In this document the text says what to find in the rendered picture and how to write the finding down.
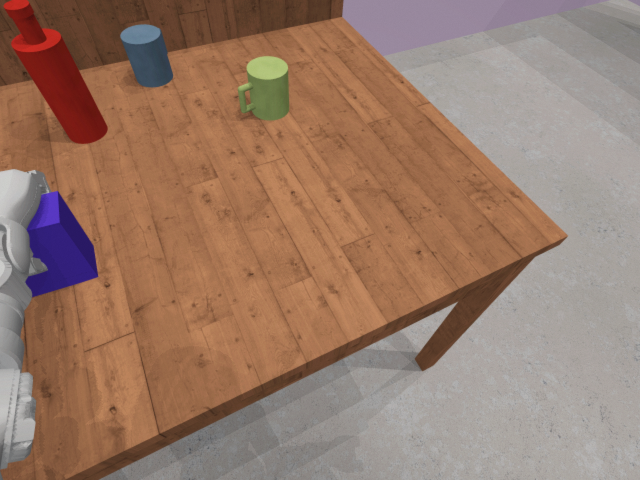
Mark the sponge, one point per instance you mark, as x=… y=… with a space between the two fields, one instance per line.
x=58 y=240

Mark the table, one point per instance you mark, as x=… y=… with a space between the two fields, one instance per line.
x=236 y=255

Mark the left robot forearm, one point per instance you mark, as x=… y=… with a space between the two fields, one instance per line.
x=15 y=295

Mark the robot left hand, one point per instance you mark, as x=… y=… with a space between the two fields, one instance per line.
x=20 y=196

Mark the robot left upper arm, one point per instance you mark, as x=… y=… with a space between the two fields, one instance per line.
x=17 y=416

